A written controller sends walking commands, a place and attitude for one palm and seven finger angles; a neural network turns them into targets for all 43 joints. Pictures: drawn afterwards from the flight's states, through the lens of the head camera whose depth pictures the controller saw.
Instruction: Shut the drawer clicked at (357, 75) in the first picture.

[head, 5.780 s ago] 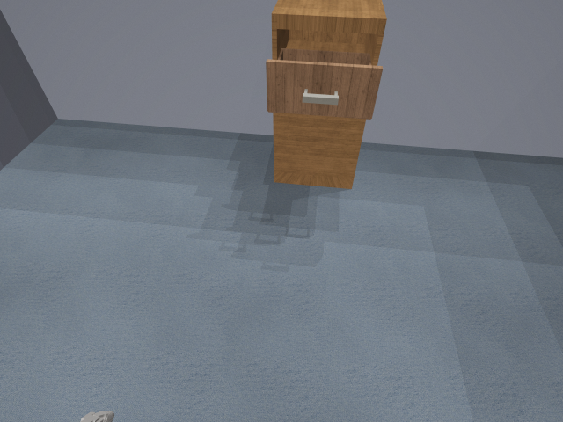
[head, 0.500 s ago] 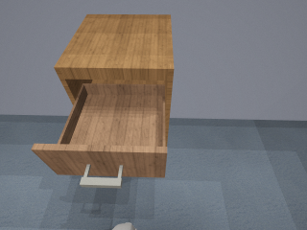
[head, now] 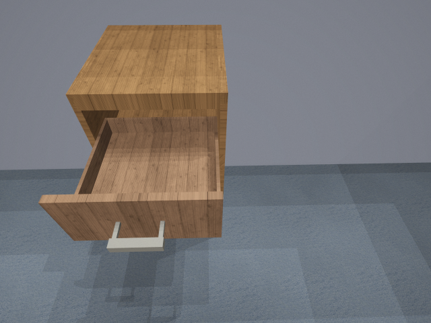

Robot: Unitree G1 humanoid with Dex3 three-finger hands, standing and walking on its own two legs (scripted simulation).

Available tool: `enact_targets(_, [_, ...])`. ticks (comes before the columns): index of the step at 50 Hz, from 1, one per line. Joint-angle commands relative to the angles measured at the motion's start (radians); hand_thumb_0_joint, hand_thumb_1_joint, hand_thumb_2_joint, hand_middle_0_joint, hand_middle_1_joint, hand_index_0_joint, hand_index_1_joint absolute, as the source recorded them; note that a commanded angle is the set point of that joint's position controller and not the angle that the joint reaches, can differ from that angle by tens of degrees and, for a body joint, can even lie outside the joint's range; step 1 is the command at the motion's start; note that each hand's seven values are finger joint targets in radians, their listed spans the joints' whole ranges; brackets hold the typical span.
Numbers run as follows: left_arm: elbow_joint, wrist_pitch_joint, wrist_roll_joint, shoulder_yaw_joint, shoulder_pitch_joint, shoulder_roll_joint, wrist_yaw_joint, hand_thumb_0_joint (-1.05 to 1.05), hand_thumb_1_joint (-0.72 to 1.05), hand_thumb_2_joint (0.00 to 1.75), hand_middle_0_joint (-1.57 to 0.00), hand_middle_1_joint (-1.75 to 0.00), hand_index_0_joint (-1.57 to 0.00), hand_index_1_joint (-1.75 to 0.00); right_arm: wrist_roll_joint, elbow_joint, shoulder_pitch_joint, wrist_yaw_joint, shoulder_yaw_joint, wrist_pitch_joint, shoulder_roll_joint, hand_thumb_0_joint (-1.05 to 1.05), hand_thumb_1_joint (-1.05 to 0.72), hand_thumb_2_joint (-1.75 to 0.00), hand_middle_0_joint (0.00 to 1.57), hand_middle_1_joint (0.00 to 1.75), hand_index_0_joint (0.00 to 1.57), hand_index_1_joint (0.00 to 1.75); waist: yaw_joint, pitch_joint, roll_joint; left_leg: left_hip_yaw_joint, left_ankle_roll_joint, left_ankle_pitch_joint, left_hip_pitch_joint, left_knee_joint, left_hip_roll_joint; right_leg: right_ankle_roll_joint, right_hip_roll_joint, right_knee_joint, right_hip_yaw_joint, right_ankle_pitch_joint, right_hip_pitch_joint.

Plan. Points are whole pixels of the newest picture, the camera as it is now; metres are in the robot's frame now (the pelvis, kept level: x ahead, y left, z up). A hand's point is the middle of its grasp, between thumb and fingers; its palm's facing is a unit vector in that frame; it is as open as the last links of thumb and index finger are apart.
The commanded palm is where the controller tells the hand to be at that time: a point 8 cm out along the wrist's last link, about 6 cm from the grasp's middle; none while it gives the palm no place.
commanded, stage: come to a stop and stand still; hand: left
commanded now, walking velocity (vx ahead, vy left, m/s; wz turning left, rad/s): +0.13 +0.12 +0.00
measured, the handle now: (138, 235) +0.31 +0.19 -0.07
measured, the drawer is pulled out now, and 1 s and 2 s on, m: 0.30 0.30 0.30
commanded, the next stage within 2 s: look again from close up in 0.32 s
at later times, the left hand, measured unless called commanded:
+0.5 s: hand out of the picture -0.06 +0.16 -0.17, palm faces +0.05 -0.97 -0.22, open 7.4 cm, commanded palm none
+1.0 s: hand out of the picture +0.05 +0.27 -0.17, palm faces +0.00 -0.96 -0.26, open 7.4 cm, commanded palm none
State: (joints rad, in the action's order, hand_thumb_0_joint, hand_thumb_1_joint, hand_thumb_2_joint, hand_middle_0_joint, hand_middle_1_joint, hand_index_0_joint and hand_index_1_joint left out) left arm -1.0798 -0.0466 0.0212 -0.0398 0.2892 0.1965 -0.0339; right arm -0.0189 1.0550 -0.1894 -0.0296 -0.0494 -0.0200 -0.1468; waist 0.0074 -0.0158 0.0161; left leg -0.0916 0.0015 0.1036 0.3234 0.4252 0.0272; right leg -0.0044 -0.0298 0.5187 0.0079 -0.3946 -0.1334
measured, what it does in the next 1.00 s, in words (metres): steps on the spot: left foot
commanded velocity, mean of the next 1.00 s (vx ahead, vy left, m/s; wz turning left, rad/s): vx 0.02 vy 0.06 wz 0.00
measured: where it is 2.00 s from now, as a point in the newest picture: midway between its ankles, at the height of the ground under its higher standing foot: outside the picture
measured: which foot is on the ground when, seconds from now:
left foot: down 0.00-0.04, up 0.06-0.48, down 0.50-1.00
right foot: down 0.00-1.00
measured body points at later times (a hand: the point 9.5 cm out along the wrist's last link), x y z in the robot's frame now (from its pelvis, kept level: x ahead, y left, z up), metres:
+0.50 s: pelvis +0.00 +0.00 +0.00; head +0.03 -0.02 +0.44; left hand -0.06 +0.22 -0.15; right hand +0.05 -0.24 -0.17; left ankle -0.01 +0.13 -0.73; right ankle -0.07 -0.11 -0.73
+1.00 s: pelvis -0.01 +0.07 +0.00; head +0.00 +0.08 +0.45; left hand +0.05 +0.32 -0.15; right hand +0.05 -0.17 -0.15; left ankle -0.02 +0.14 -0.73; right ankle -0.07 -0.11 -0.73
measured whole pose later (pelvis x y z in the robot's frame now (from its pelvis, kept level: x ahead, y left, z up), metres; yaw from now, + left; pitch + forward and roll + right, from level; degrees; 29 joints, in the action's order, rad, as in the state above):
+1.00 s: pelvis -0.01 +0.07 +0.00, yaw +0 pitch +0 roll +0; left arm -0.94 -0.03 0.02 0.00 0.22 0.23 -0.05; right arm -0.02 0.98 -0.21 -0.01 0.00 -0.01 -0.19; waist 0.00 -0.04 0.01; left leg -0.06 -0.08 0.29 0.25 0.54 -0.06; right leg -0.06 -0.10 0.50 -0.02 -0.35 -0.15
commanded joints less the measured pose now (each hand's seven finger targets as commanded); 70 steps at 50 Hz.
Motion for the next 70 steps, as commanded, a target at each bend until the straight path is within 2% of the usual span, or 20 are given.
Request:
enact_targets(1, [-0.013,0.04,0.005,0.002,0.132,0.107,-0.009,0.0,0.9,0.9,-0.2,-0.3,-0.2,-0.3,0.015,-0.004,-0.078,0.01,-0.013,-0.009,-0.043,0.0,-0.9,-0.9,0.2,0.3,0.2,0.3,-0.003,-0.044,0.126,0.061,0.031,0.324,-0.002,0.053,-0.005,0.092,-0.184,-0.382,-0.205,-0.114,-0.053])
enact_targets(4, [0.014,0.056,-0.001,0.007,0.055,0.1,-0.013,0.0,0.9,0.9,-0.2,-0.3,-0.2,-0.3,-0.008,-0.006,-0.037,0.02,-0.013,-0.01,-0.084,0.0,-0.9,-0.9,0.2,0.3,0.2,0.3,-0.018,-0.229,0.231,0.089,0.02,0.253,0.107,0.252,0.013,0.127,-0.244,-0.451,-0.279,-0.029,-0.183])
enact_targets(11, [-0.009,0.076,-0.007,-0.007,0.169,0.094,-0.022,0.0,0.9,0.9,-0.2,-0.3,-0.2,-0.3,0.006,0.023,-0.119,0.017,-0.011,-0.01,-0.096,0.0,-0.9,-0.9,0.2,0.3,0.2,0.3,-0.034,-0.091,0.097,0.059,0.048,0.243,0.219,0.494,-0.002,0.133,-0.261,-0.222,-0.126,0.829,0.137])
enact_targets(15, [-0.02,0.07,0.001,-0.017,0.199,0.087,-0.035,0.0,0.9,0.9,-0.2,-0.3,-0.2,-0.3,0.008,-0.006,-0.075,0.008,-0.008,-0.016,-0.091,0.0,-0.9,-0.9,0.2,0.3,0.2,0.3,-0.053,-0.039,0.102,0.073,0.055,0.284,0.23,0.499,0.008,0.177,-0.285,-0.153,-0.145,0.958,0.208])
enact_targets(20, [-0.023,0.062,0.012,-0.014,0.166,0.079,-0.035,0.0,0.9,0.9,-0.2,-0.3,-0.2,-0.3,0.018,-0.02,-0.047,0.008,0.003,-0.005,-0.057,0.0,-0.9,-0.9,0.2,0.3,0.2,0.3,-0.049,-0.03,0.171,0.042,0.039,0.291,0.07,0.263,-0.009,0.174,-0.256,-0.125,-0.138,0.91,0.124])
enact_targets(21, [0.049,0.089,0.008,0.03,0.094,0.193,-0.027,0.0,0.9,0.9,-0.2,-0.3,-0.2,-0.3,-0.007,-0.124,-0.014,0.018,0.016,-0.003,-0.127,0.0,-0.9,-0.9,0.2,0.3,0.2,0.3,0.042,-0.152,0.005,0.117,-0.023,0.272,-0.04,0.221,-0.032,0.128,-0.207,-0.077,-0.186,0.808,-0.064])
enact_targets(22, [0.072,0.086,-0.001,0.013,0.031,0.123,-0.027,0.0,0.9,0.9,-0.2,-0.3,-0.2,-0.3,-0.006,-0.107,-0.085,0.028,0.004,0.011,-0.059,0.0,-0.9,-0.9,0.2,0.3,0.2,0.3,0.053,-0.067,0.013,0.063,-0.017,0.144,-0.117,0.165,-0.011,0.098,-0.205,-0.022,-0.132,0.545,-0.182])
enact_targets(27, [0.106,0.079,-0.006,0.017,0.057,0.074,-0.026,0.0,0.9,0.9,-0.2,-0.3,-0.2,-0.3,-0.005,-0.142,-0.061,0.012,0.009,0.028,-0.149,0.0,-0.9,-0.9,0.2,0.3,0.2,0.3,-0.008,0.036,0.165,0.148,-0.044,-0.058,-0.107,0.161,0.059,0.039,-0.078,-0.052,-0.095,0.327,-0.117])
enact_targets(30, [0.105,0.071,-0.006,0.014,0.06,0.095,-0.031,0.0,0.9,0.9,-0.2,-0.3,-0.2,-0.3,0.005,-0.133,-0.041,0.001,0.007,0.034,-0.146,0.0,-0.9,-0.9,0.2,0.3,0.2,0.3,-0.009,0.047,-0.08,0.163,-0.056,-0.339,-0.156,0.172,0.054,0.036,-0.07,0.035,-0.056,0.499,-0.097])
enact_targets(32, [0.121,0.062,-0.003,0.014,0.06,0.101,-0.033,0.0,0.9,0.9,-0.2,-0.3,-0.2,-0.3,0.004,-0.134,-0.047,0.0,0.008,0.032,-0.162,0.0,-0.9,-0.9,0.2,0.3,0.2,0.3,-0.012,0.048,-0.106,0.185,-0.067,-0.436,-0.175,0.16,0.083,0.025,-0.051,0.034,-0.027,0.398,-0.098])
enact_targets(52, [0.154,0.035,-0.003,0.024,0.004,0.13,-0.013,0.0,0.9,0.9,-0.2,-0.3,-0.2,-0.3,0.006,-0.111,-0.036,0.015,0.014,0.032,-0.195,0.0,-0.9,-0.9,0.2,0.3,0.2,0.3,-0.02,0.007,-0.051,0.243,-0.059,-0.007,-0.145,-0.083,0.083,-0.011,-0.066,-0.074,-0.003,0.119,-0.072])
enact_targets(53, [0.13,0.06,0.007,0.032,0.023,0.118,-0.043,0.0,0.9,0.9,-0.2,-0.3,-0.2,-0.3,0.015,-0.155,-0.059,0.015,0.016,0.042,-0.23,0.0,-0.9,-0.9,0.2,0.3,0.2,0.3,0.005,0.006,-0.018,0.213,-0.028,-0.392,-0.139,0.073,0.098,-0.007,-0.054,-0.022,-0.015,0.221,-0.082])
enact_targets(54, [1.69,0.256,-0.118,-0.353,-0.645,0.502,-0.064,0.0,0.9,0.9,-0.22,-0.32,-0.22,-0.32,0.052,-0.451,-0.107,0.01,-0.047,0.198,-0.294,0.0,-0.9,-0.9,0.2,0.3,0.2,0.3,0.048,0.541,-0.17,0.252,0.047,-0.607,-0.476,0.038,0.047,0.033,0.014,0.035,0.096,0.457,-0.17])
enact_targets(55, [1.415,0.202,-0.053,-0.185,-0.058,0.339,-0.069,0.0,0.9,0.9,-0.24,-0.34,-0.24,-0.34,0.035,-0.403,-0.052,-0.036,0.021,0.314,-0.212,0.0,-0.9,-0.9,0.2,0.3,0.2,0.3,0.0,0.484,-0.354,0.295,0.077,-0.7,-0.66,-0.04,0.115,0.026,0.045,0.227,0.082,0.132,-0.31])
enact_targets(56, [1.321,0.157,-0.094,-0.144,-0.01,0.265,-0.115,0.0,0.9,0.9,-0.26,-0.37,-0.26,-0.37,0.03,-0.314,-0.05,-0.039,0.006,0.34,-0.216,0.0,-0.9,-0.9,0.2,0.3,0.2,0.3,0.005,0.435,-0.295,0.25,0.114,-0.574,-0.51,-0.06,0.071,0.024,0.038,0.278,0.055,0.044,-0.301])
enact_targets(57, [1.078,0.065,-0.122,0.058,0.253,-0.072,-0.094,0.0,0.9,0.9,-0.28,-0.39,-0.28,-0.39,0.054,-0.289,-0.058,-0.022,0.009,0.33,-0.158,0.0,-0.9,-0.9,0.2,0.3,0.2,0.3,0.035,0.236,-0.171,0.225,0.089,-0.398,-0.353,-0.068,0.066,0.007,0.028,0.265,0.06,-0.022,-0.374])
enact_targets(60, [1.097,0.199,-0.15,-0.032,0.11,0.01,-0.029,0.0,0.9,0.9,-0.34,-0.45,-0.34,-0.45,0.036,-0.395,-0.019,-0.005,-0.018,0.344,-0.216,0.0,-0.9,-0.9,0.2,0.3,0.2,0.3,0.045,-0.025,-0.009,0.154,0.008,0.133,0.033,0.122,-0.01,0.025,0.035,0.082,0.113,-0.012,-0.423])
enact_targets(65, [0.873,0.534,-0.275,-0.227,0.266,0.092,0.191,0.0,0.9,0.9,-0.44,-0.56,-0.44,-0.56,0.032,-0.517,0.077,0.0,-0.026,0.341,-0.214,0.0,-0.9,-0.9,0.2,0.3,0.2,0.3,-0.035,0.108,0.255,0.097,0.007,0.39,0.491,0.428,-0.062,0.026,0.02,0.223,0.01,-0.319,-0.592])
enact_targets(67, [0.887,0.66,-0.324,-0.217,0.228,0.095,0.302,0.0,0.9,0.9,-0.48,-0.6,-0.48,-0.6,0.046,-0.569,0.1,0.008,-0.028,0.352,-0.22,0.0,-0.9,-0.9,0.2,0.3,0.2,0.3,-0.04,0.116,0.236,0.082,0.01,0.411,0.604,0.523,-0.067,0.027,0.003,0.234,-0.101,-0.443,-0.6])
enact_targets(70, [1.091,0.698,-0.329,-0.264,0.143,0.189,0.327,0.0,0.9,0.9,-0.54,-0.67,-0.54,-0.67,0.056,-0.672,0.118,0.006,-0.023,0.356,-0.21,0.0,-0.9,-0.9,0.2,0.3,0.2,0.3,-0.067,0.25,-0.008,0.053,-0.011,0.451,0.624,0.576,-0.072,0.026,-0.008,0.267,-0.176,-0.535,-0.583])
